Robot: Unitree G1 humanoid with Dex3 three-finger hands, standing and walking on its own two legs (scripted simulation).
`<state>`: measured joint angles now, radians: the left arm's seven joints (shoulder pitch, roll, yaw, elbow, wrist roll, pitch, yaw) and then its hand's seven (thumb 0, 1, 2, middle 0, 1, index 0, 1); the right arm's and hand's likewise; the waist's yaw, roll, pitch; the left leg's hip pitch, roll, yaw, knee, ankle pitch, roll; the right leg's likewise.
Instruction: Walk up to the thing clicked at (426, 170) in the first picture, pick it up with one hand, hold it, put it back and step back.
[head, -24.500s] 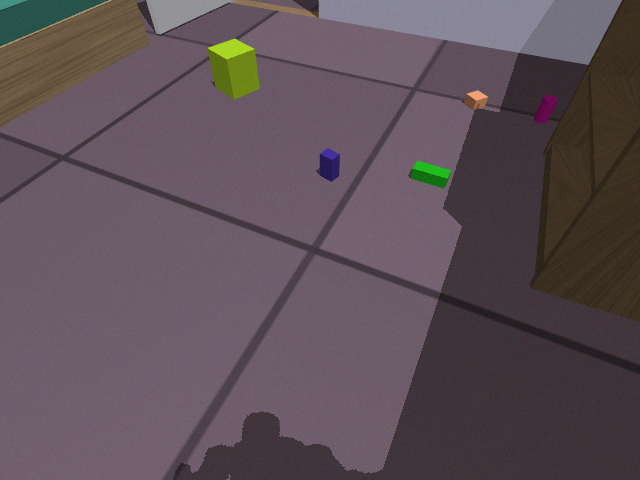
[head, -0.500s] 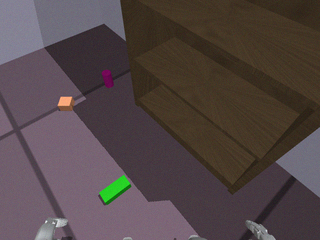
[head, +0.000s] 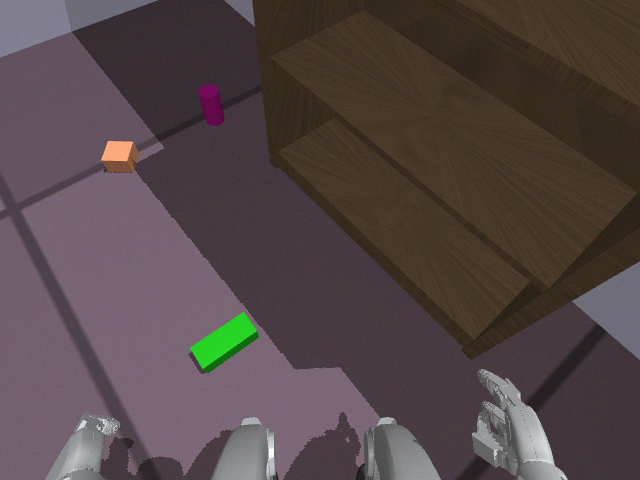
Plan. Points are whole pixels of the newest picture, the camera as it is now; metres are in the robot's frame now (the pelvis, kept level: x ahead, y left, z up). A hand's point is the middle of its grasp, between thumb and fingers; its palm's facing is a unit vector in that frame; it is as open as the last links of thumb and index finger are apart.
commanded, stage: rise first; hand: left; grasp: from above
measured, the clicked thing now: (225, 342) +0.45 +0.24 -0.64
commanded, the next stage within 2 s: approach in 1.86 s
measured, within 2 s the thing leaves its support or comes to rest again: neither
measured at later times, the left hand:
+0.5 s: hand (171, 384) +0.30 +0.28 -0.35, palm faces -0.29 -0.23 -0.93, open 14.0 cm
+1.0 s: hand (194, 360) +0.37 +0.27 -0.46, palm faces -0.30 -0.30 -0.91, open 13.6 cm
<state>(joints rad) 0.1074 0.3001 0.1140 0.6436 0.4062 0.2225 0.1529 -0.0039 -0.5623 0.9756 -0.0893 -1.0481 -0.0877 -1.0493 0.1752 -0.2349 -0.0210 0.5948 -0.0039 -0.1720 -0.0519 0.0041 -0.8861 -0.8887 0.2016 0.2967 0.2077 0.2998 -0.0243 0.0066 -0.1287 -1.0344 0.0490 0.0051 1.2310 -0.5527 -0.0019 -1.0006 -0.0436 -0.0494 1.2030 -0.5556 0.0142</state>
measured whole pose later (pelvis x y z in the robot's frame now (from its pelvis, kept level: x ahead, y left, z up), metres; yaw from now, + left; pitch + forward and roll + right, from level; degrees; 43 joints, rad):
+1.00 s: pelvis -0.08 +0.00 -0.30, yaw -5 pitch +35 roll -6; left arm -0.97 0.57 0.23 1.52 0.86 0.23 0.53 0.00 -0.48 0.97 -0.17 -0.99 -0.17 -0.99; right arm 0.14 -0.25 0.02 0.87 -0.14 -0.23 0.16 0.00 -0.89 -0.89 0.20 0.30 0.21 0.30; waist -0.20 0.02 -0.10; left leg -2.23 0.07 -0.07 2.27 -0.66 0.02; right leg -2.17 -0.03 -0.05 2.21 -0.65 0.02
